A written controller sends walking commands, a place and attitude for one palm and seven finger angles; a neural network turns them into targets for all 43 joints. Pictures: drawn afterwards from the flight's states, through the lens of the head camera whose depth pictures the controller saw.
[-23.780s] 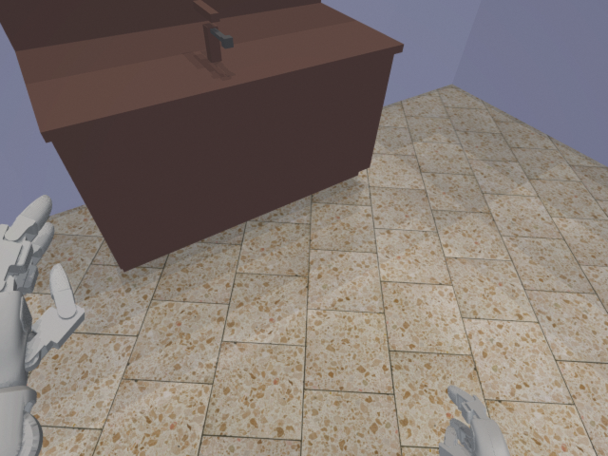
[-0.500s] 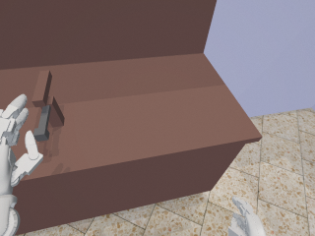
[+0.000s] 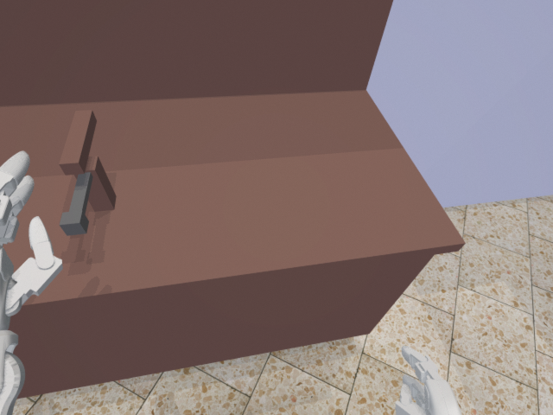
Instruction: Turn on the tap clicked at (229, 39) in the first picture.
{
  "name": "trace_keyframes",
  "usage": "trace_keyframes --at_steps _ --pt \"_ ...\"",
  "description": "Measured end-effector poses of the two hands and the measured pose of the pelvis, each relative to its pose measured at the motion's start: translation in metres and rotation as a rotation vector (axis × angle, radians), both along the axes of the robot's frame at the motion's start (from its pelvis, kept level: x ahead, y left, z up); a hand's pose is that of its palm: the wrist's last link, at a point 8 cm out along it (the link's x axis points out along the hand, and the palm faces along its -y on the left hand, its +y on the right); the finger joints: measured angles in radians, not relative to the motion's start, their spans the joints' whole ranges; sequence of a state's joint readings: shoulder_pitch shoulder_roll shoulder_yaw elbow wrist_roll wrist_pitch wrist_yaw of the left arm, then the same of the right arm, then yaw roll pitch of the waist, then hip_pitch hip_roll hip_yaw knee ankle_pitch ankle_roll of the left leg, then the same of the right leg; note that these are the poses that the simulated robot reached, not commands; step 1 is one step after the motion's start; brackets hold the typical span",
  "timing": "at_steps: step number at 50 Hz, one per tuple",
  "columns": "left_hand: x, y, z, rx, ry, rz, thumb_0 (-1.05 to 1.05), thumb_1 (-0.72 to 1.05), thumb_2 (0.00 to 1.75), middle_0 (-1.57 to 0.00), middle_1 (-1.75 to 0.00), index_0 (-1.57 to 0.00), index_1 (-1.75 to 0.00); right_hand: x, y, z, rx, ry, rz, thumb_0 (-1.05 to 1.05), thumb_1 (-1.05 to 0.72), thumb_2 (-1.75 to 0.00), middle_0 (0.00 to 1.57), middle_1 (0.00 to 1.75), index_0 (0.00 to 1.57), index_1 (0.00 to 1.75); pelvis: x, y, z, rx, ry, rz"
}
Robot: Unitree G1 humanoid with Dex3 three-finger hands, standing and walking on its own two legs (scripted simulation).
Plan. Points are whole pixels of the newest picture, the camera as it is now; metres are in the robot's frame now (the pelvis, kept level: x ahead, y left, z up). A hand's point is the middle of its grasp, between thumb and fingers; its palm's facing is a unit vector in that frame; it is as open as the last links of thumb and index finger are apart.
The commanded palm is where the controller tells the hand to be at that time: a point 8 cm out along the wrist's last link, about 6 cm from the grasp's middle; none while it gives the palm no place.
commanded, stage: come to a stop and stand still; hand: left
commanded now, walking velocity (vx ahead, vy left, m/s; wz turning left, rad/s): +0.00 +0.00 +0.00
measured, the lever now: (74, 223) +0.34 +0.36 +0.04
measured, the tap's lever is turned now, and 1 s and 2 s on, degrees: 0 0 0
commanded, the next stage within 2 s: look again from close up in 0.32 s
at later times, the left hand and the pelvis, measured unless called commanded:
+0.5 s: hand (63, 252) +0.23 +0.26 +0.16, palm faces +0.39 -0.86 -0.34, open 7.4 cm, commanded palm +0.17 +0.30 +0.18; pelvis +0.01 +0.02 +0.00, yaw +0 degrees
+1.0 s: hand (41, 216) +0.25 +0.28 +0.19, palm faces +0.43 -0.86 -0.26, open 7.4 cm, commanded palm +0.17 +0.29 +0.17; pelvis +0.00 +0.00 +0.00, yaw +2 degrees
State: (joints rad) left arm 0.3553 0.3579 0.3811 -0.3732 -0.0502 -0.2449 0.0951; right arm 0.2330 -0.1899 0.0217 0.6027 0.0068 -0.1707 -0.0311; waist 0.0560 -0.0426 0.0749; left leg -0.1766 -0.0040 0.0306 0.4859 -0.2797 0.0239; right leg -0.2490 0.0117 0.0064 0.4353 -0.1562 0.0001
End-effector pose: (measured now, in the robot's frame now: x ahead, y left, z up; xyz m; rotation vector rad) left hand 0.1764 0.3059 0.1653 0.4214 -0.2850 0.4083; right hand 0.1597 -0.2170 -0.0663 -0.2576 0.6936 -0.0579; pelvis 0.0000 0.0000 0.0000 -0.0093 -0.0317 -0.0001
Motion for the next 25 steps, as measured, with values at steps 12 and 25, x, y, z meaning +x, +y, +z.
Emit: trace_keyframes --at_steps 12,25 --pt "0.019 -0.015 0.002 -0.002 -0.008 -0.105 0.02 0.89 0.9 -0.21 -0.3 -0.21 -0.3 0.02 0.003 0.017 -0.002 -0.076 -0.024 0.02 -0.9 -0.9 0.21 0.3 0.2 0.3 0.007 0.009 0.002 -0.005 0.005 -0.01" --pt "0.012 -0.002 0.006 0.001 -0.005 -0.058 0.02 0.89 0.9 -0.21 -0.3 -0.21 -0.3 0.017 0.017 0.005 0.002 0.003 0.001 0.02 -0.9 -0.9 0.21 0.3 0.2 0.3 0.01 0.015 0.002 -0.009 0.008 0.002"
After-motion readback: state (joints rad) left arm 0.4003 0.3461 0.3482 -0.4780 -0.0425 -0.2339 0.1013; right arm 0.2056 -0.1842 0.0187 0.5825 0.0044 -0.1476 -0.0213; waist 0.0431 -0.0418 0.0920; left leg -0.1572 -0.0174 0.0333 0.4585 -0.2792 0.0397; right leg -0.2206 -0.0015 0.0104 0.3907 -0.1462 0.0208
